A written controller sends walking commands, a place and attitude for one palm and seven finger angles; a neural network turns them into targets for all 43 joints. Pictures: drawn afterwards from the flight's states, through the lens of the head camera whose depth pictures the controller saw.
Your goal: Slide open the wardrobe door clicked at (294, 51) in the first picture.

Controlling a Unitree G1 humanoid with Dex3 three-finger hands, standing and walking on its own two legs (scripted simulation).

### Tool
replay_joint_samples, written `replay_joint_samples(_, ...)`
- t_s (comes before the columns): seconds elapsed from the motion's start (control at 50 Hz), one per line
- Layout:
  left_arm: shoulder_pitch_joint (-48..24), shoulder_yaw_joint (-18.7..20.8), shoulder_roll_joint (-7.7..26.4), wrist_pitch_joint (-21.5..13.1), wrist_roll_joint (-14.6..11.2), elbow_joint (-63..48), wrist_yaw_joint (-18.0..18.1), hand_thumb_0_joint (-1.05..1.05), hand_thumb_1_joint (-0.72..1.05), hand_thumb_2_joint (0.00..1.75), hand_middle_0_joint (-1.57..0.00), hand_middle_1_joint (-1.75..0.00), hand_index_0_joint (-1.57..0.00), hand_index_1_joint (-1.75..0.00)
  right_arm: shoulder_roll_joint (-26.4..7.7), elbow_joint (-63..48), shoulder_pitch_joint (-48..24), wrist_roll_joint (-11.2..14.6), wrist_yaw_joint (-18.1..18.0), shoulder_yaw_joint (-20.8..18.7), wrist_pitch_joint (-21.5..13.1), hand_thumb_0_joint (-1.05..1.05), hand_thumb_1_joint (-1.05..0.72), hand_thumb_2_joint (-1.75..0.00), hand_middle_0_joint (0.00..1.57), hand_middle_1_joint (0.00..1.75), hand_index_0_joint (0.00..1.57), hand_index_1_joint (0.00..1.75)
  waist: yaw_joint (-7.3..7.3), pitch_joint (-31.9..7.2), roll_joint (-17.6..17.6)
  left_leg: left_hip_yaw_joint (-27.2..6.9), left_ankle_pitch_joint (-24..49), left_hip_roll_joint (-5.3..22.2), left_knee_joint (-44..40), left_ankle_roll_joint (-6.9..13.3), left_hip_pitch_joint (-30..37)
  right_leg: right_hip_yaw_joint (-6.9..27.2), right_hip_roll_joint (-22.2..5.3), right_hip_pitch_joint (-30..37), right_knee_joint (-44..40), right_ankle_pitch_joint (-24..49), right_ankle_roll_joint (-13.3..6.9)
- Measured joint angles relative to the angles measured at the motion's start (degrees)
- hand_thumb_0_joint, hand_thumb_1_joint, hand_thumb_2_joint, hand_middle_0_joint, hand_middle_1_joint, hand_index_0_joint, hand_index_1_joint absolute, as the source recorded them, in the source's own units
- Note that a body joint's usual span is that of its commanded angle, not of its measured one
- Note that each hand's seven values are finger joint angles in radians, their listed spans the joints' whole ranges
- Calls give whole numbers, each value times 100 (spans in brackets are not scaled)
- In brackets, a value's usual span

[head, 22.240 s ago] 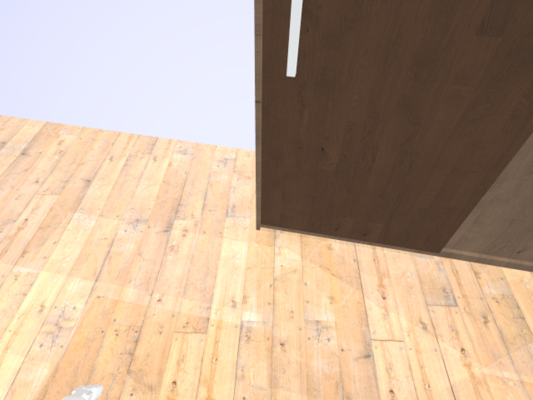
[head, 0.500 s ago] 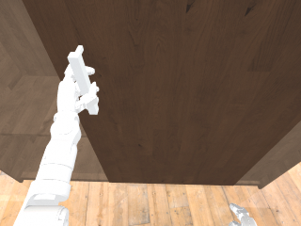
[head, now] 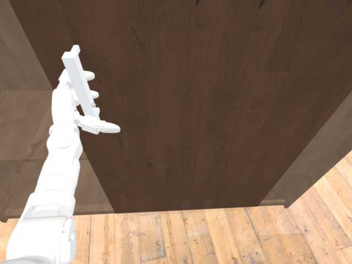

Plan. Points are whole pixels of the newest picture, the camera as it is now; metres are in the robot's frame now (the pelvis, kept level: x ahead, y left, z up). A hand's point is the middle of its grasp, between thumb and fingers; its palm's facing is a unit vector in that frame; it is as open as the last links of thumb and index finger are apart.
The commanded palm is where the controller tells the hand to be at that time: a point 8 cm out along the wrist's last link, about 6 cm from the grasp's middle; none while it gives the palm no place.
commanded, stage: loosen the grip on the handle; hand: left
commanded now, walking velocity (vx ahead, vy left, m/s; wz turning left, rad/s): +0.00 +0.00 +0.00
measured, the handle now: (86, 89) +0.47 +0.23 +0.16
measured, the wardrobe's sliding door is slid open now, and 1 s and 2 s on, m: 0.59 0.59 0.59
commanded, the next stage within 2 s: slip the hand off the handle in 0.06 s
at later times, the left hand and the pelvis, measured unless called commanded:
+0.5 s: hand (89, 103) +0.43 +0.21 +0.15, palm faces +0.22 -0.97 -0.12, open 14.1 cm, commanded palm +0.39 +0.29 +0.14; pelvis +0.03 +0.01 +0.00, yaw +1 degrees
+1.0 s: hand (70, 107) +0.42 +0.26 +0.14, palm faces +0.29 -0.95 -0.12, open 13.9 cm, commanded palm +0.37 +0.32 +0.14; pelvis +0.02 +0.00 +0.00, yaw -1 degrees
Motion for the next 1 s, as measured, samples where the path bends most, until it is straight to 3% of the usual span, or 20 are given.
replay_joint_samples(0.2,489,-124,-287,142,-71,-801,83,-2,-55,21,-39,-127,-27,-117,17,-76,-216,-44,-28,-8,40,1,-90,-90,20,30,21,30,107,-38,75,-20,-121,-37,14,16,77,-16,-34,140,-87,-89,56)
replay_joint_samples(0.38,553,-148,-263,269,-79,-975,-168,-2,-55,20,-44,-127,-31,-120,75,-337,-536,-33,-71,87,231,1,-90,-90,20,30,21,30,177,-115,46,-56,-208,-64,61,22,72,-51,-60,166,-68,-177,70)
replay_joint_samples(0.74,533,190,163,380,-316,-804,-829,-2,-55,20,-56,-123,-39,-122,64,-419,-437,37,-303,197,629,0,-90,-90,20,30,21,30,84,-114,57,-35,-207,21,39,-29,87,-24,25,160,-102,-153,24)
replay_joint_samples(1.0,684,871,560,311,-412,-463,-838,-2,-55,20,-47,-122,-39,-121,-69,-421,-238,52,-286,88,622,1,-90,-90,20,30,21,30,-31,-95,73,33,-212,83,154,-33,-93,49,82,-72,44,-141,0)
